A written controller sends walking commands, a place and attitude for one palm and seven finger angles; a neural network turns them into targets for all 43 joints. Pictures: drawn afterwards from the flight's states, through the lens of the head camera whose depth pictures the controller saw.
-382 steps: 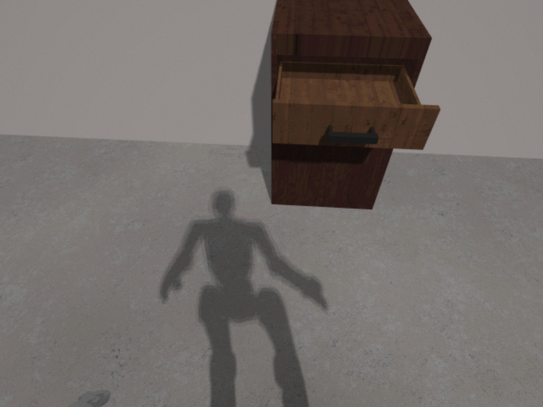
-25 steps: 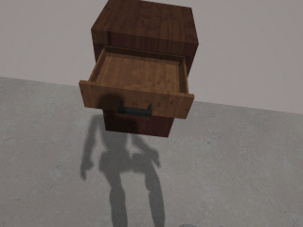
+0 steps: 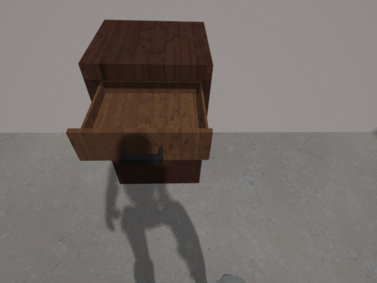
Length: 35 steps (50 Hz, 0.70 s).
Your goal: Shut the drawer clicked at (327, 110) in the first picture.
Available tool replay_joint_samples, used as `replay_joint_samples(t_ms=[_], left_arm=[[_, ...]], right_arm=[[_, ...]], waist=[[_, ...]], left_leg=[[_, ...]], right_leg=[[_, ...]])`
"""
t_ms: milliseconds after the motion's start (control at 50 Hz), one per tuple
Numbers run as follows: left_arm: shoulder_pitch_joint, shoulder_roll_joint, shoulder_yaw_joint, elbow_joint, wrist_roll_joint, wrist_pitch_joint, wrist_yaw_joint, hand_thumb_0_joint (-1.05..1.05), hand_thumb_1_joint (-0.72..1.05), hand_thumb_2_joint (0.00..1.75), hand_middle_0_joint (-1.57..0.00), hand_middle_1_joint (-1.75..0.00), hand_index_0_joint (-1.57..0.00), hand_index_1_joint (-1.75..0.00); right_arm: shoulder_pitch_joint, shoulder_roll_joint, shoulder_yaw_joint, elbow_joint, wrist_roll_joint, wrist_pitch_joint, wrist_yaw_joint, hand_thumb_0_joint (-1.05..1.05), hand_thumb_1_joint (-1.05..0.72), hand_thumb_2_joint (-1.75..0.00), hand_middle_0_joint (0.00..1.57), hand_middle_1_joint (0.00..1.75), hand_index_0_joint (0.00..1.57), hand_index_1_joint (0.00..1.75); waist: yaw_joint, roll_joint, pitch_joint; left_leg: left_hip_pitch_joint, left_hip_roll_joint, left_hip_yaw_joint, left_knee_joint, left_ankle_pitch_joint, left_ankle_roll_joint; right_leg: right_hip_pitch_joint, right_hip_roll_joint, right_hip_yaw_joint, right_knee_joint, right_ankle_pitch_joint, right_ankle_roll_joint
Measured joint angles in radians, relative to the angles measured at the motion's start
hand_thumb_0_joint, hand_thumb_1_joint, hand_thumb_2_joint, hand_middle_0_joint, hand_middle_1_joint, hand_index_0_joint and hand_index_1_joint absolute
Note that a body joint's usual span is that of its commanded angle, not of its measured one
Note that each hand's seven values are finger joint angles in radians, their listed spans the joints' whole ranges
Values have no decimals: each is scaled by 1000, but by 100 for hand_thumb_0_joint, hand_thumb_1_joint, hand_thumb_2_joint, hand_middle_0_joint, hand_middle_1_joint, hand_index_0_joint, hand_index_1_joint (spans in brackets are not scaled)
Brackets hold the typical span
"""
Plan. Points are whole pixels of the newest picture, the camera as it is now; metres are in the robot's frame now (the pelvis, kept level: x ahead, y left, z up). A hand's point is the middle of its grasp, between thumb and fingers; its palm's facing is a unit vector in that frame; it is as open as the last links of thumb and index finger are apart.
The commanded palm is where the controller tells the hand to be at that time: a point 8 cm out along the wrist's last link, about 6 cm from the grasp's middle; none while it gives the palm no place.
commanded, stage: take the last steps up to it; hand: left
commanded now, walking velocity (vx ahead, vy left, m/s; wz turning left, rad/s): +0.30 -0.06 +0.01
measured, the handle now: (142, 154) +0.53 +0.13 -0.10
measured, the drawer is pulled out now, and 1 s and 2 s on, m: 0.29 0.29 0.29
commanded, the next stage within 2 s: come to a stop and stand still in 0.62 s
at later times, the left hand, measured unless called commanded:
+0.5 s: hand out of the picture +0.10 +0.04 -0.17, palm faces +0.14 -0.96 -0.24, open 7.2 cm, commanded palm none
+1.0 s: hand (161, 268) +0.22 +0.06 -0.20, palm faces +0.16 -0.97 -0.19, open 7.4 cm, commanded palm none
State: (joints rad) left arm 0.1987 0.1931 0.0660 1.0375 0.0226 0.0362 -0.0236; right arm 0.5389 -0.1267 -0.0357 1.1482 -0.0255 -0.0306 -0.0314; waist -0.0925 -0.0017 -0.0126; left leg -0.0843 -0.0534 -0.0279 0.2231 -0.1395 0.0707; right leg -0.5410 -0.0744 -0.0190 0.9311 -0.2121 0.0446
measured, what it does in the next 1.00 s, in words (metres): walks ahead: right foot, then left foot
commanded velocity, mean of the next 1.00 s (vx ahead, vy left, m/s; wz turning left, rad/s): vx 0.07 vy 0.00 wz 0.07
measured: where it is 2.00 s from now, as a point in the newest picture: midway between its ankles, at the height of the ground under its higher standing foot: outside the picture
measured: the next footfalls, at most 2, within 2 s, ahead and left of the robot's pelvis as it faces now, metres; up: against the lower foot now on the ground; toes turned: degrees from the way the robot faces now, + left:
right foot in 0.20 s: +0.14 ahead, -0.19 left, +0.00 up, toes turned -6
left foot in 0.82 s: +0.28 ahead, -0.05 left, +0.00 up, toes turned +5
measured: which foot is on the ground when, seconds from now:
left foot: down 0.00-0.20, up 0.22-0.80, down 0.82-1.00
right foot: up 0.00-0.18, down 0.20-0.84, up 0.86-1.00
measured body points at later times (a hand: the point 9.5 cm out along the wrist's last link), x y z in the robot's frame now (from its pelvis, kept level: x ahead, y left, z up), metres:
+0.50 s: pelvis +0.15 -0.13 -0.01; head +0.15 -0.17 +0.44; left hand +0.10 +0.09 -0.15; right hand +0.22 -0.37 -0.17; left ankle +0.20 +0.01 -0.67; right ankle +0.10 -0.19 -0.75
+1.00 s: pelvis +0.26 -0.10 -0.02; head +0.30 -0.08 +0.43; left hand +0.21 +0.12 -0.18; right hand +0.38 -0.31 -0.16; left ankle +0.30 -0.02 -0.75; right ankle +0.22 -0.24 -0.68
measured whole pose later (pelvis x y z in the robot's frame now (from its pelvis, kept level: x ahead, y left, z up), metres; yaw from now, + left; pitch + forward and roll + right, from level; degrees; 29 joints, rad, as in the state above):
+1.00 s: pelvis +0.26 -0.10 -0.02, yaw +3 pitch -1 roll +0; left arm 0.33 0.14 0.04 1.10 0.01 0.01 0.06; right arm 0.09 -0.12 -0.02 1.02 0.01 -0.02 -0.06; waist 0.04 -0.04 0.11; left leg -0.24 -0.04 0.11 0.45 -0.19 0.08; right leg -0.39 -0.04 0.03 1.07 -0.46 0.04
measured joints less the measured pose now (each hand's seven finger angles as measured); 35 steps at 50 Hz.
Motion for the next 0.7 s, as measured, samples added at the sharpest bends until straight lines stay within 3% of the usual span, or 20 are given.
replay_joint_samples(t_ms=[100, 180, 200, 240, 280, 340, 500, 700], left_arm=[[-30, -21, 0, -11, -3, -14, -7, 1, 91, 89, -19, -30, -20, -30], [-39, -40, -2, -27, -4, -48, -9, 1, 91, 89, -19, -30, -20, -30], [-37, -40, -4, -32, -2, -66, -8, 1, 91, 89, -19, -30, -20, -30], [-34, -61, -11, -27, -4, -93, 2, 1, 91, 89, -19, -30, -20, -30], [-4, -79, -10, -20, -12, -107, 12, 0, 92, 89, -20, -30, -20, -30], [46, -66, 3, -12, -18, -126, 36, -2, 96, 89, -20, -30, -21, -30], [209, -84, -35, 60, -8, -129, 47, -1, 94, 89, -19, -30, -20, -30], [357, -144, -64, 140, 2, -112, 55, 1, 91, 89, -20, -30, -20, -30]], right_arm=[[-9, -1, -4, 3, -5, -2, 6, 1, -91, -90, 20, 30, 20, 30], [-30, -8, -10, -1, -4, -1, 10, 1, -91, -90, 20, 30, 20, 30], [-30, -7, -11, -4, -1, -2, 12, 1, -91, -90, 20, 30, 20, 30], [-69, -21, -15, -2, 2, 12, 17, 1, -91, -90, 20, 30, 20, 30], [-105, -38, -25, -13, 3, 17, 21, 1, -91, -90, 20, 30, 20, 30], [-164, -60, -37, -41, 0, 12, 23, 1, -91, -90, 19, 30, 20, 30], [-335, -89, -44, -114, 5, 27, 26, 0, -92, -90, 19, 30, 19, 30], [-445, -48, -10, -118, 10, 50, 38, 0, -91, -90, 19, 30, 19, 30]], waist=[[-8, 10, 4], [4, 20, 4], [14, 16, 1], [34, 45, 14], [46, 60, 10], [66, 65, -3], [106, 68, 15], [173, 31, 66]], left_leg=[[13, 38, -3, 35, -56, -42], [-3, 71, -1, 152, -159, -88], [-32, 75, -1, 235, -212, -84], [-134, 92, -17, 511, -315, -63], [-239, 93, -6, 739, -285, -47], [-356, 106, 32, 885, -162, -53], [-505, 116, 52, 835, -30, -80], [-457, 80, 84, 627, -58, -56]], right_leg=[[48, -2, -27, -158, -30, -3], [176, 17, -52, -359, -20, -6], [211, 19, -52, -409, -16, -27], [213, 49, -75, -363, -31, -75], [256, 62, -98, -383, -52, -95], [344, 76, -120, -481, -38, -106], [494, 110, -139, -628, -39, -122], [589, 109, -143, -646, -123, -114]])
